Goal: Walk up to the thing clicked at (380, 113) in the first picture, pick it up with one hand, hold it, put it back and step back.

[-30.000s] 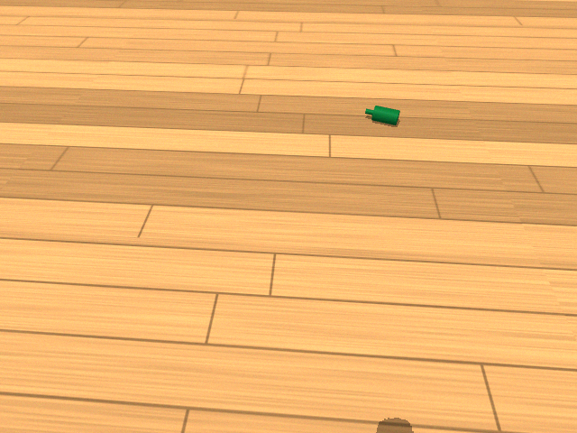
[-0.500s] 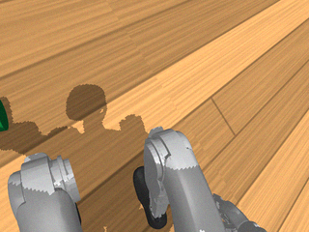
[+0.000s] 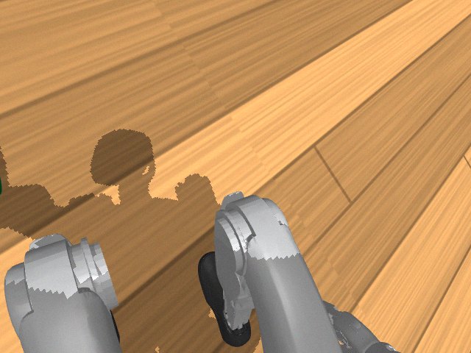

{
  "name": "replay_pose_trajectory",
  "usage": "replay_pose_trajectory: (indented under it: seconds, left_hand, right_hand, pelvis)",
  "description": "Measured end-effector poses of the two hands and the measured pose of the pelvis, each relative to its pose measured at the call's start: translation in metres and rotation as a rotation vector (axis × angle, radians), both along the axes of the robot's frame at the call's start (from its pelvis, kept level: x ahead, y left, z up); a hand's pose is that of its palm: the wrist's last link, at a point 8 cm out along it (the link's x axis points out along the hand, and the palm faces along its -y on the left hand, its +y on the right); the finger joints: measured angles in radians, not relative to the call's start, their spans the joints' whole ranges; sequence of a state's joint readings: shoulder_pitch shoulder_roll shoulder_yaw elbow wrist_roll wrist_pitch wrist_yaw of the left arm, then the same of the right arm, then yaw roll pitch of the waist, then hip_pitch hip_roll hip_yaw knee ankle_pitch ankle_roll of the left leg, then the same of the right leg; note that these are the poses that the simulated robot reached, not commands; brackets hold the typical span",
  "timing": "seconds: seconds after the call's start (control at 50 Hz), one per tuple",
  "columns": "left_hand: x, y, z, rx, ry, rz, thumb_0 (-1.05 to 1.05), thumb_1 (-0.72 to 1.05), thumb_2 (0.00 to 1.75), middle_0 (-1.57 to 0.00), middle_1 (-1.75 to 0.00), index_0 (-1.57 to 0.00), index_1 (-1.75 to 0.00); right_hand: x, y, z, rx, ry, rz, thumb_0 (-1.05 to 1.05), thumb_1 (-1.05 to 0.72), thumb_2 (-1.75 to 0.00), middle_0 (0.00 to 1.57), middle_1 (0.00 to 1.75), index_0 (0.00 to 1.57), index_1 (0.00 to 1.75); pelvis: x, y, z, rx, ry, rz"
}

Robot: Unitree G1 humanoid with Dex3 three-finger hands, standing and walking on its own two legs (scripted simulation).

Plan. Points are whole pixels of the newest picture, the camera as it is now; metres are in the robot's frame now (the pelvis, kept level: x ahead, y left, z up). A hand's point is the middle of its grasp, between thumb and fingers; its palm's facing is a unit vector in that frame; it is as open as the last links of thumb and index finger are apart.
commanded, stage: open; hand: left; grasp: from above
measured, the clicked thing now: out of the picture +0.42 +0.38 -0.25
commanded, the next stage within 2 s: withdraw in 0.42 s
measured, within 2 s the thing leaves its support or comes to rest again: rests again in 0.02 s
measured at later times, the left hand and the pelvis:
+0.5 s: hand out of the picture +0.41 +0.36 -0.22, palm faces -0.44 -0.14 -0.89, open 13.7 cm; pelvis +0.00 +0.00 +0.00, yaw +0 degrees
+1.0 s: hand out of the picture +0.42 +0.40 -0.09, palm faces -0.35 -0.07 -0.93, open 14.0 cm; pelvis +0.00 +0.00 +0.04, yaw +4 degrees
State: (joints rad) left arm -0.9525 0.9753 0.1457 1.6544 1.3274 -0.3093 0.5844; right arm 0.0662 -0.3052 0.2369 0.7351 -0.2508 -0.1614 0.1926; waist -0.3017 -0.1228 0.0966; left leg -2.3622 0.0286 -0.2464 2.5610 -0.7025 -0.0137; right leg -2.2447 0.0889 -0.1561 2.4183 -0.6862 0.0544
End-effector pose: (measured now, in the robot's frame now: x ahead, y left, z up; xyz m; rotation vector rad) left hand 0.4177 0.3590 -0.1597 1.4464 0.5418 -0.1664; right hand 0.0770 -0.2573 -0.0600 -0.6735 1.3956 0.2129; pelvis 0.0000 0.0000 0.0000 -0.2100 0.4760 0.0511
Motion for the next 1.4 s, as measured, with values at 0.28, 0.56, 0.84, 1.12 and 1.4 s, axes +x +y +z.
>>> replay_pose_trajectory:
  seconds: [0.28,0.56,0.84,1.12,1.4]
  left_hand:
    - [-0.001,-0.001,0.000,-0.010,0.024,-0.001,0.00,-0.47,1.03,-0.12,-1.01,-0.12,-1.01]
    - [-0.004,0.002,0.000,-0.006,0.015,-0.009,0.00,-0.48,1.04,-0.09,-1.04,-0.09,-1.03]
    - [0.009,0.019,0.047,0.062,-0.139,0.071,0.00,-0.49,0.98,-0.08,-1.03,-0.10,-1.01]
    - [-0.001,0.027,0.170,0.072,0.049,0.093,0.00,-0.50,0.98,-0.09,-1.00,-0.09,-1.00]
    - [-0.016,0.015,0.129,0.003,0.041,-0.042,0.00,-0.49,0.99,-0.10,-0.99,-0.10,-0.99]
  right_hand:
    - [0.007,0.002,0.001,0.010,-0.006,0.025,0.00,-0.89,-0.89,0.20,0.30,0.20,0.30]
    - [0.012,0.003,0.003,0.002,-0.020,0.046,0.00,-0.89,-0.89,0.20,0.30,0.20,0.30]
    - [0.011,0.005,0.000,0.048,-0.028,-0.030,0.00,-0.90,-0.89,0.20,0.30,0.20,0.30]
    - [0.030,0.005,0.029,0.115,-0.105,-0.180,0.00,-0.91,-0.90,0.20,0.30,0.20,0.30]
    - [0.010,-0.017,0.036,-0.026,-0.058,-0.125,0.00,-0.90,-0.90,0.20,0.30,0.20,0.30]
  pelvis:
    - [-0.001,-0.001,0.004,-0.002,0.002,0.000]
    - [-0.002,0.000,0.003,-0.005,-0.005,0.001]
    - [0.002,0.000,0.008,0.000,0.045,0.012]
    - [-0.006,-0.003,0.069,0.049,0.104,0.062]
    - [-0.016,-0.005,0.055,0.046,0.073,0.064]
